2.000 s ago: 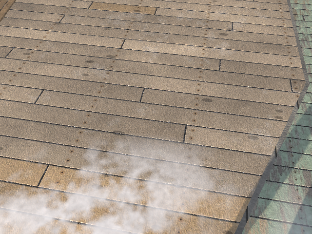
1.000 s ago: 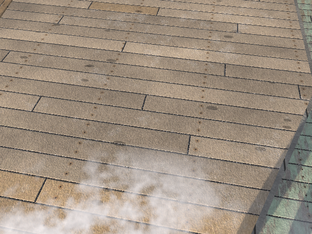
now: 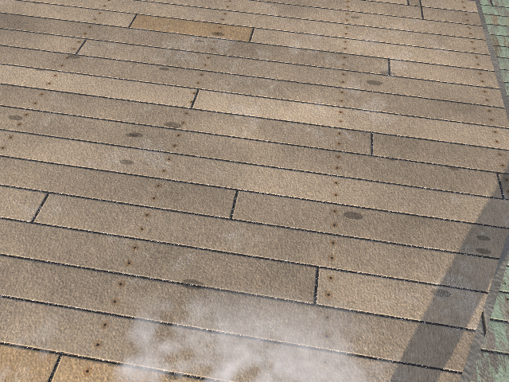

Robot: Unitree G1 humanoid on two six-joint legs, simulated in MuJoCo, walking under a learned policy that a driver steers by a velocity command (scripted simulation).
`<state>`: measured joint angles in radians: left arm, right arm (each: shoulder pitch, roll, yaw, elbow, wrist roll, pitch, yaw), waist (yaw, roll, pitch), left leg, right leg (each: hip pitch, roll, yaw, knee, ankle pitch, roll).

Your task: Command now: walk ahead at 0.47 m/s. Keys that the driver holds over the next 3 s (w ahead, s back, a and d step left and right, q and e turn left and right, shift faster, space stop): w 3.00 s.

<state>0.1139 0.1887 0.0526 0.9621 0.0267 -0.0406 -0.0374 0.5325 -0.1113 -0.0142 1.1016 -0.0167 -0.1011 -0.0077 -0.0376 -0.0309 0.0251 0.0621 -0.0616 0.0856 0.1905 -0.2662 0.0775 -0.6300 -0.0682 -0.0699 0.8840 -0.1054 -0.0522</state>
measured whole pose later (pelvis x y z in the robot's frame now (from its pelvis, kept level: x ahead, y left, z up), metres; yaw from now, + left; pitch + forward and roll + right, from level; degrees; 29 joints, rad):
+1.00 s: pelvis +0.57 +0.02 +0.00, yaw +0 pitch -1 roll +0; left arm 0.21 0.21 0.06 0.96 0.03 -0.05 -0.02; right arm 0.38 -0.19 -0.05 1.05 -0.01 -0.10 0.00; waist -0.01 -0.03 0.04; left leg -0.11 -0.08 0.11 0.28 -0.17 0.10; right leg -0.56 -0.09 0.00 1.06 -0.21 -0.06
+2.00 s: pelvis +1.11 +0.01 -0.01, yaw +0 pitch +0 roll +0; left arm 0.38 0.19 0.04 1.04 0.01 -0.08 0.00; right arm 0.14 -0.21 -0.06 0.93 -0.02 -0.07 0.01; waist 0.02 -0.01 0.06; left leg -0.34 -0.03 0.12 0.51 -0.16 0.09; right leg -0.26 0.01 -0.01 1.13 -0.37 -0.09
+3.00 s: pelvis +1.65 -0.01 -0.01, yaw +0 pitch +1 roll -1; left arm 0.47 0.18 0.04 1.07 0.02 -0.09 0.01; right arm 0.01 -0.19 -0.03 0.87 -0.02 -0.05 0.03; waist 0.06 0.02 0.05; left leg -0.51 0.03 0.09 0.55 -0.11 0.08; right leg 0.14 0.06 -0.08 0.21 -0.36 -0.04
